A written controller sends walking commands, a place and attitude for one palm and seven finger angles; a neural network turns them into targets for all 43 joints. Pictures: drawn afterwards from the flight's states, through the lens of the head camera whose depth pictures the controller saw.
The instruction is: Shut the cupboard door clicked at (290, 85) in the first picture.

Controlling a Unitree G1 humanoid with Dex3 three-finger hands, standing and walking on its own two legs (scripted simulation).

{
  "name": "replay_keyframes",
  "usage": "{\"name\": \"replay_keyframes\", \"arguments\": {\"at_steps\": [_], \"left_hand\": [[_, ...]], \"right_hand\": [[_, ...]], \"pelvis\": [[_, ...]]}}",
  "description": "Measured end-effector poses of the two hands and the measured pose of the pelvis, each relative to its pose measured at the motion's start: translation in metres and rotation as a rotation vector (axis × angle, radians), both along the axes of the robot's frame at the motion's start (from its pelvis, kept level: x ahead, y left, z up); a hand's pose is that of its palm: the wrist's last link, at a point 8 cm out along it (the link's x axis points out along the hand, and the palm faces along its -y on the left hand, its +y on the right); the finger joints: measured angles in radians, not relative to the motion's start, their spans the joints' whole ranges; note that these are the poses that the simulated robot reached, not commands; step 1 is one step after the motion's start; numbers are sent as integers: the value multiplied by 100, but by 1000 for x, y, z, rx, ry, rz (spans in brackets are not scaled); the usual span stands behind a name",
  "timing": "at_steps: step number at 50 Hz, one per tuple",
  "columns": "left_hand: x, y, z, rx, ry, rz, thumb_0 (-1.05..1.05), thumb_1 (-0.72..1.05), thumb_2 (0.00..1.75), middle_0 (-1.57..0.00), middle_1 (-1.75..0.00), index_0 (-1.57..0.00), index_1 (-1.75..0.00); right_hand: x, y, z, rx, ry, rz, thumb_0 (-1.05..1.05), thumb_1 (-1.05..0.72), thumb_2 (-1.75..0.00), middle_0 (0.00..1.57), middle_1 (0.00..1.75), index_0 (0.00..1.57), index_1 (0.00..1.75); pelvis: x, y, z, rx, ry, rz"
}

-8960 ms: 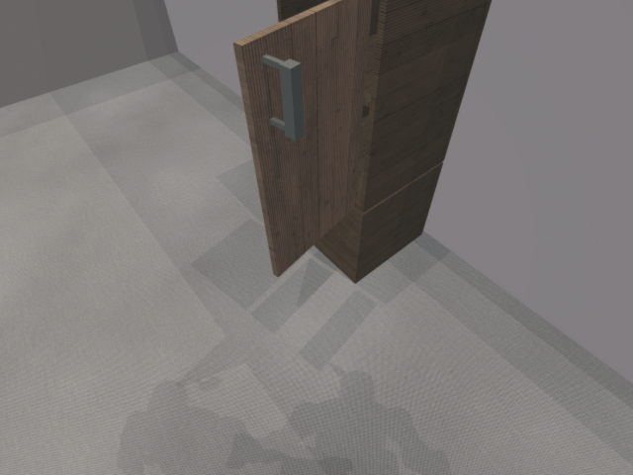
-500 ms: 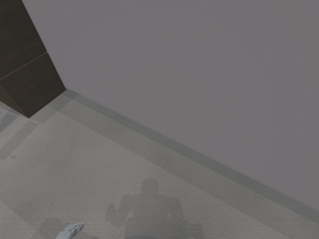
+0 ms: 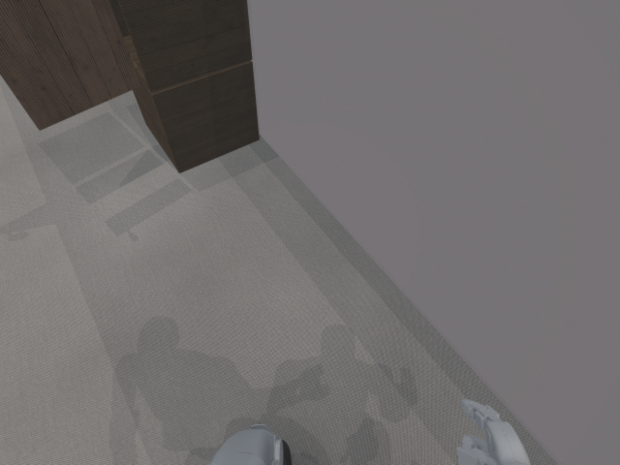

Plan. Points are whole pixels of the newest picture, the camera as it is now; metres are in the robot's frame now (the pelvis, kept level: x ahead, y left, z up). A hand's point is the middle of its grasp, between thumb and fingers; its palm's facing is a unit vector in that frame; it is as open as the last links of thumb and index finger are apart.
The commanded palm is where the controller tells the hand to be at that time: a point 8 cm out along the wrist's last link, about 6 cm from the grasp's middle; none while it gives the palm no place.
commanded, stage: walk to a spot facing it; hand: left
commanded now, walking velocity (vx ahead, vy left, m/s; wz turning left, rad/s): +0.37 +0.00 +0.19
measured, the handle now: out of the picture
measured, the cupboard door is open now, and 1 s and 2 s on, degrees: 100 100 100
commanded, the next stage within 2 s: turn to face it in 0.96 s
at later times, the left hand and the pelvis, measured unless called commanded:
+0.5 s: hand (227, 301) +0.36 +0.17 -0.13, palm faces -0.03 -0.99 -0.13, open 7.4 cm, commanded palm none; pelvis +0.22 +0.01 +0.03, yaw +3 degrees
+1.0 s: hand (219, 306) +0.36 +0.19 -0.16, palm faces +0.26 -0.95 -0.16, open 7.3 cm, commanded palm none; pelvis +0.47 +0.04 +0.02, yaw +10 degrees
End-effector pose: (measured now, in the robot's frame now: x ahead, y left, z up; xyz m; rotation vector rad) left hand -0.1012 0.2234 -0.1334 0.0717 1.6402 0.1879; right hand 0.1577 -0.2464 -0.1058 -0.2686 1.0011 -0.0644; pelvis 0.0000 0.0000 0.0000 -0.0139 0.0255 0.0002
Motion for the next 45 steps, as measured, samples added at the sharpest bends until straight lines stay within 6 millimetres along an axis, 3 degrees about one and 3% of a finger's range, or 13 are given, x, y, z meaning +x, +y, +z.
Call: {"name": "replay_keyframes", "arguments": {"at_steps": [3,7,14,23,26,29,31,34,39,45], "left_hand": [[48,17,-4,14,-55,3,1,91,90,-20,-30,-20,-30],[142,31,3,22,-238,-21,1,91,90,-20,-30,-20,-30],[287,31,25,-2,-471,-70,0,91,90,-20,-30,-20,-30],[425,10,28,-22,-547,-155,0,91,90,-20,-30,-20,-30],[470,-2,24,-22,-553,-190,0,91,90,-20,-30,-20,-30],[508,-13,18,-7,-584,-192,0,91,90,-20,-30,-20,-30],[517,-17,17,5,-591,-165,0,91,90,-20,-30,-20,-30],[509,-17,19,21,-528,-106,0,91,90,-20,-30,-20,-30],[482,1,24,84,-382,-8,-2,95,90,-20,-30,-20,-30],[455,11,19,63,-213,94,-1,94,90,-20,-30,-20,-30]], "right_hand": [[14,19,4,-1,11,-4,0,-91,-90,20,30,20,29],[5,37,11,6,106,-26,0,-91,-90,20,30,20,29],[-16,26,21,-33,237,-150,-2,-95,-90,21,30,20,29],[-45,41,11,22,513,-256,-1,-92,-90,20,30,20,29],[-44,46,6,55,608,-285,0,-92,-90,20,30,20,29],[-32,45,-1,85,696,-301,0,-91,-90,20,30,20,29],[-8,40,-3,94,713,-296,0,-91,-90,20,30,20,29],[53,26,-5,86,651,-257,0,-91,-90,21,30,20,29],[189,12,-3,61,442,-152,0,-91,-90,20,30,20,29],[349,20,5,15,236,-8,1,-93,-90,20,30,19,29]], "pelvis": [[22,9,5,1,-14,7],[53,16,22,-4,-22,23],[113,25,37,-7,-27,43],[201,13,30,8,-14,50],[236,5,23,8,-7,50],[272,-8,12,9,-12,58],[291,-14,12,4,-23,68],[317,-17,20,-1,-29,81],[360,-16,31,-2,-16,113],[417,5,31,-3,-16,152]]}}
